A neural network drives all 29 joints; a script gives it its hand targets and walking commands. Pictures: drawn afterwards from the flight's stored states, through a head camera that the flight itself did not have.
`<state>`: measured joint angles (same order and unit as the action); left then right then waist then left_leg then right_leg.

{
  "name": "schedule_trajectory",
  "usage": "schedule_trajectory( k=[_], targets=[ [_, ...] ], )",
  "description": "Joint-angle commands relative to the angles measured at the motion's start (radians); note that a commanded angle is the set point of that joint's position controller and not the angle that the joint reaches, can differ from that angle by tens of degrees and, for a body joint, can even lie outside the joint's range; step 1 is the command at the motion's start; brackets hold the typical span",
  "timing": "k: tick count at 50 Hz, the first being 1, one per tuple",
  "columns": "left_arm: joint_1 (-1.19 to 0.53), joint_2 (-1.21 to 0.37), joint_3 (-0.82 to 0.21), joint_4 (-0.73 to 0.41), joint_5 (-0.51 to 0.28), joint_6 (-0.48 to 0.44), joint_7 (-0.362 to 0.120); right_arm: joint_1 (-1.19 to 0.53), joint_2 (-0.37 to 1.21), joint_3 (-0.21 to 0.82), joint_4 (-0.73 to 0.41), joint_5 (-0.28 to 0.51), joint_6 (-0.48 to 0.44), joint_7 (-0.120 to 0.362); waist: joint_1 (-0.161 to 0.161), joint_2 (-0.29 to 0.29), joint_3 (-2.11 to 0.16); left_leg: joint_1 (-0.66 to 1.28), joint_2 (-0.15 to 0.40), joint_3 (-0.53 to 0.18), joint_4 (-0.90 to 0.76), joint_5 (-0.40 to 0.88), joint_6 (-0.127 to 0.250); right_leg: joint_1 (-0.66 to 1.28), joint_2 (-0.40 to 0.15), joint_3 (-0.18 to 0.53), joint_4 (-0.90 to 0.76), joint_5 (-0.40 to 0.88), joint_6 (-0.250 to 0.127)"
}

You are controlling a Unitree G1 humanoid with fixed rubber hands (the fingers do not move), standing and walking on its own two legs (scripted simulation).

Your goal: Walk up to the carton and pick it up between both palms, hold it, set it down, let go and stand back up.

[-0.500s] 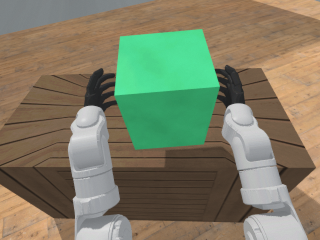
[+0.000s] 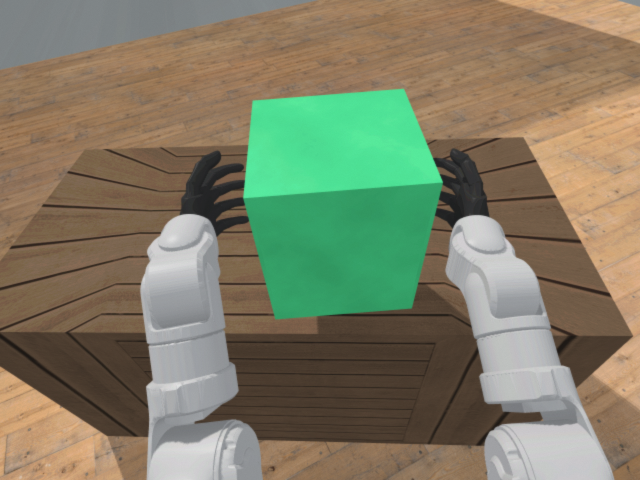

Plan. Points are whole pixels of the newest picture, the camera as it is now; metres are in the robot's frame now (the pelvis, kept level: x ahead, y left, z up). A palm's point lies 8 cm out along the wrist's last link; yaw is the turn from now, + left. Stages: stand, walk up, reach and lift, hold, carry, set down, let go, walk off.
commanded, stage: hold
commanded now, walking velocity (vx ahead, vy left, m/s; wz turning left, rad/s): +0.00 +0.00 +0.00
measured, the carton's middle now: (336, 209) +0.46 -0.02 +0.08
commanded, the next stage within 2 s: none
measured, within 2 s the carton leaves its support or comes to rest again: neither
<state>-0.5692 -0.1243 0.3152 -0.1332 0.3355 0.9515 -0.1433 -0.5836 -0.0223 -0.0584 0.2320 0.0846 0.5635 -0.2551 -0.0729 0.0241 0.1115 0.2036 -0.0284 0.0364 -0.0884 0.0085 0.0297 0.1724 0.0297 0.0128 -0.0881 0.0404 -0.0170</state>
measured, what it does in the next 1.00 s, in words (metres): stands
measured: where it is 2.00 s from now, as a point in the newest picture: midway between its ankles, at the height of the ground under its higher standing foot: outside the picture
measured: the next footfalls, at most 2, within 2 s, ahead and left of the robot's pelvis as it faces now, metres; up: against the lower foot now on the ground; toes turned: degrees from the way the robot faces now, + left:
none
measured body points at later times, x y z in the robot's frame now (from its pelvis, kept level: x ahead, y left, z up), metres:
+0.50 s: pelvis +0.00 +0.00 +0.00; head +0.01 -0.01 +0.45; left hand +0.35 +0.14 +0.19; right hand +0.37 -0.15 +0.16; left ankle -0.01 +0.10 -0.75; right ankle +0.01 -0.10 -0.75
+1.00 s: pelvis +0.00 -0.01 +0.00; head -0.02 -0.02 +0.45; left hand +0.36 +0.14 +0.20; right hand +0.37 -0.16 +0.17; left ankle -0.01 +0.10 -0.75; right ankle +0.01 -0.10 -0.75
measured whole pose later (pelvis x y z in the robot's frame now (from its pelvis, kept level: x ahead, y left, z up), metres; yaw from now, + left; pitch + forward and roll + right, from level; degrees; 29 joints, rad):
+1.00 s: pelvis +0.00 -0.01 +0.00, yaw +0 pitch -7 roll +0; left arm -0.59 -0.11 0.32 -0.12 0.34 0.92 -0.12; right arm -0.61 -0.03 -0.05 0.24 0.07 0.54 -0.25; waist -0.06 0.03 0.08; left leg 0.19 -0.02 0.03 -0.09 0.01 0.02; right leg 0.16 0.04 0.01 -0.09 0.04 -0.02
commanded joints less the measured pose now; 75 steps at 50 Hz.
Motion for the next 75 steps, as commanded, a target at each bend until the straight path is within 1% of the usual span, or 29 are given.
schedule_trajectory(
  k=[1, 3, 5, 7, 11, 14, 15, 19, 22, 26, 29, 31, 32, 35, 37, 39, 41, 44, 46, 48, 51, 55, 58, 62, 64, 66, 68, 72, 75],
  targets=[
    [-0.436, -0.287, -0.313, -0.181, -0.169, -0.060, -0.092, -0.548, 0.338, 0.319, -0.311, 0.143, -0.069, 0.099, 0.021, -0.037, -0.398, 0.022, 0.035, -0.005, 0.022, 0.263, -0.029, 0.145, -0.023, 0.016, 0.074, 0.200, 0.050],
    [-0.475, -0.308, -0.382, -0.239, -0.201, -0.086, -0.066, -0.612, 0.353, 0.389, -0.396, 0.172, -0.090, 0.102, 0.017, -0.048, -0.529, 0.071, 0.039, -0.021, 0.031, 0.344, -0.032, 0.161, -0.019, 0.015, 0.101, 0.269, 0.049],
    [-0.443, -0.298, -0.405, -0.216, -0.205, -0.096, -0.045, -0.614, 0.340, 0.416, -0.424, 0.172, -0.103, 0.106, 0.017, -0.062, -0.581, 0.101, 0.043, -0.024, 0.039, 0.356, -0.032, 0.145, -0.019, 0.014, 0.111, 0.282, 0.055],
    [-0.373, -0.272, -0.376, -0.146, -0.176, -0.082, -0.037, -0.530, 0.295, 0.378, -0.357, 0.138, -0.094, 0.110, 0.009, -0.058, -0.498, 0.078, 0.044, -0.015, 0.032, 0.299, -0.033, 0.117, -0.017, 0.007, 0.096, 0.242, 0.060],
    [-0.296, -0.198, -0.244, 0.015, -0.111, -0.018, -0.077, -0.358, 0.216, 0.230, -0.131, 0.070, -0.042, 0.108, -0.009, -0.026, -0.195, -0.014, 0.040, 0.007, 0.008, 0.122, -0.042, 0.071, -0.019, 0.012, 0.027, 0.078, 0.059],
    [-0.324, -0.173, -0.201, 0.012, -0.091, -0.001, -0.106, -0.354, 0.236, 0.197, -0.064, 0.082, -0.019, 0.099, 0.009, -0.007, -0.112, -0.061, 0.032, 0.022, -0.009, 0.067, -0.033, 0.080, -0.018, 0.021, 0.021, 0.018, 0.062],
    [-0.336, -0.197, -0.218, -0.027, -0.105, -0.002, -0.111, -0.366, 0.241, 0.202, -0.081, 0.086, -0.019, 0.096, 0.001, 0.011, -0.129, -0.053, 0.033, 0.014, -0.008, 0.091, -0.044, 0.101, -0.020, 0.021, 0.020, 0.046, 0.056],
    [-0.458, -0.298, -0.382, -0.257, -0.198, -0.059, -0.086, -0.567, 0.359, 0.372, -0.358, 0.190, -0.072, 0.090, 0.014, 0.004, -0.468, 0.064, 0.028, -0.008, 0.037, 0.348, -0.044, 0.167, -0.021, 0.020, 0.087, 0.280, 0.047],
    [-0.441, -0.322, -0.450, -0.275, -0.224, -0.078, -0.053, -0.593, 0.352, 0.420, -0.451, 0.197, -0.093, 0.092, 0.000, -0.007, -0.596, 0.128, 0.036, -0.030, 0.064, 0.423, -0.051, 0.150, -0.020, 0.014, 0.108, 0.338, 0.049],
    [-0.345, -0.240, -0.374, -0.127, -0.161, -0.048, -0.057, -0.416, 0.259, 0.321, -0.264, 0.100, -0.066, 0.098, -0.031, -0.022, -0.382, 0.074, 0.046, -0.020, 0.040, 0.239, -0.049, 0.060, -0.016, -0.003, 0.058, 0.146, 0.056],
    [-0.306, -0.186, -0.236, 0.021, -0.107, -0.016, -0.094, -0.362, 0.217, 0.199, -0.116, 0.054, -0.031, 0.103, -0.009, -0.030, -0.147, -0.035, 0.045, 0.015, -0.001, 0.046, -0.032, 0.038, -0.019, 0.001, 0.016, -0.031, 0.065],
    [-0.306, -0.175, -0.168, 0.072, -0.090, -0.005, -0.115, -0.360, 0.201, 0.163, -0.065, 0.034, -0.016, 0.105, 0.008, -0.068, -0.083, -0.077, 0.046, 0.023, -0.016, 0.019, -0.028, 0.063, -0.014, 0.001, 0.010, -0.045, 0.062],
    [-0.329, -0.167, -0.155, 0.049, -0.086, -0.010, -0.119, -0.375, 0.215, 0.168, -0.059, 0.044, -0.017, 0.106, 0.020, -0.071, -0.104, -0.084, 0.037, 0.023, -0.018, 0.036, -0.027, 0.079, -0.017, 0.005, 0.017, -0.029, 0.063],
    [-0.418, -0.240, -0.247, -0.103, -0.141, -0.057, -0.109, -0.511, 0.314, 0.288, -0.231, 0.125, -0.051, 0.102, 0.035, -0.063, -0.303, -0.034, 0.027, 0.010, -0.010, 0.180, -0.021, 0.163, -0.017, 0.015, 0.059, 0.146, 0.062],
    [-0.485, -0.293, -0.339, -0.202, -0.179, -0.088, -0.086, -0.596, 0.362, 0.367, -0.346, 0.177, -0.081, 0.102, 0.028, -0.027, -0.465, 0.016, 0.027, -0.013, 0.009, 0.287, -0.027, 0.188, -0.021, 0.022, 0.098, 0.261, 0.052],
    [-0.492, -0.315, -0.407, -0.241, -0.199, -0.106, -0.059, -0.629, 0.374, 0.421, -0.414, 0.196, -0.102, 0.100, 0.033, 0.005, -0.575, 0.059, 0.030, -0.017, 0.032, 0.347, -0.032, 0.187, -0.026, 0.027, 0.112, 0.310, 0.047],
    [-0.439, -0.300, -0.417, -0.196, -0.190, -0.102, -0.043, -0.574, 0.336, 0.404, -0.381, 0.173, -0.102, 0.099, 0.014, 0.021, -0.559, 0.094, 0.036, -0.021, 0.047, 0.322, -0.037, 0.122, -0.027, 0.027, 0.103, 0.273, 0.046],
    [-0.387, -0.234, -0.355, -0.081, -0.151, -0.070, -0.053, -0.432, 0.261, 0.291, -0.201, 0.100, -0.074, 0.102, -0.011, 0.016, -0.355, 0.032, 0.046, -0.005, 0.028, 0.160, -0.042, 0.051, -0.026, 0.013, 0.052, 0.084, 0.048],
    [-0.331, -0.202, -0.282, -0.004, -0.128, -0.044, -0.073, -0.363, 0.226, 0.223, -0.103, 0.060, -0.050, 0.104, -0.014, 0.010, -0.229, -0.005, 0.048, 0.005, 0.009, 0.087, -0.041, 0.033, -0.023, 0.007, 0.024, 0.013, 0.049],
    [-0.328, -0.188, -0.214, 0.054, -0.104, -0.031, -0.098, -0.371, 0.220, 0.185, -0.070, 0.050, -0.039, 0.103, -0.003, -0.019, -0.155, -0.042, 0.040, 0.016, -0.007, 0.050, -0.031, 0.050, -0.024, 0.007, 0.013, -0.017, 0.063],
    [-0.390, -0.211, -0.206, 0.009, -0.118, -0.048, -0.115, -0.459, 0.288, 0.224, -0.141, 0.082, -0.042, 0.103, 0.028, -0.053, -0.200, -0.063, 0.033, 0.019, -0.009, 0.098, -0.012, 0.093, -0.022, 0.020, 0.032, 0.045, 0.063],
    [-0.477, -0.288, -0.323, -0.140, -0.181, -0.100, -0.087, -0.603, 0.340, 0.347, -0.321, 0.140, -0.086, 0.099, 0.027, -0.058, -0.447, -0.002, 0.038, -0.013, 0.017, 0.254, -0.022, 0.156, -0.024, 0.017, 0.085, 0.202, 0.052],
    [-0.458, -0.305, -0.383, -0.170, -0.194, -0.115, -0.059, -0.609, 0.356, 0.399, -0.393, 0.160, -0.101, 0.095, 0.024, -0.048, -0.547, 0.028, 0.033, -0.023, 0.033, 0.307, -0.021, 0.164, -0.029, 0.025, 0.114, 0.298, 0.054],
    [-0.357, -0.237, -0.340, -0.074, -0.150, -0.081, -0.064, -0.428, 0.272, 0.305, -0.218, 0.101, -0.076, 0.098, -0.013, 0.002, -0.371, 0.035, 0.040, -0.015, 0.021, 0.186, -0.040, 0.074, -0.026, 0.015, 0.062, 0.134, 0.051],
    [-0.337, -0.196, -0.266, -0.016, -0.108, -0.052, -0.082, -0.356, 0.250, 0.234, -0.110, 0.074, -0.050, 0.098, -0.009, 0.017, -0.227, -0.017, 0.039, 0.004, 0.011, 0.121, -0.041, 0.052, -0.022, 0.014, 0.027, 0.056, 0.052],
    [-0.326, -0.206, -0.237, 0.006, -0.103, -0.029, -0.100, -0.355, 0.231, 0.198, -0.090, 0.069, -0.040, 0.099, -0.003, 0.010, -0.168, -0.038, 0.038, 0.007, 0.000, 0.103, -0.040, 0.060, -0.024, 0.012, 0.019, 0.036, 0.049],
    [-0.338, -0.226, -0.247, -0.042, -0.122, -0.026, -0.107, -0.402, 0.269, 0.234, -0.160, 0.094, -0.039, 0.098, 0.009, -0.003, -0.217, -0.025, 0.037, 0.011, 0.004, 0.169, -0.038, 0.106, -0.024, 0.015, 0.027, 0.107, 0.054],
    [-0.400, -0.279, -0.364, -0.219, -0.187, -0.057, -0.083, -0.550, 0.327, 0.363, -0.375, 0.171, -0.072, 0.092, 0.020, -0.040, -0.464, 0.053, 0.034, -0.017, 0.036, 0.373, -0.044, 0.187, -0.019, 0.016, 0.088, 0.319, 0.052],
    [-0.400, -0.275, -0.410, -0.245, -0.199, -0.068, -0.057, -0.548, 0.324, 0.415, -0.420, 0.191, -0.079, 0.093, 0.023, -0.052, -0.525, 0.071, 0.035, -0.022, 0.043, 0.386, -0.041, 0.177, -0.019, 0.022, 0.108, 0.342, 0.059]
  ],
)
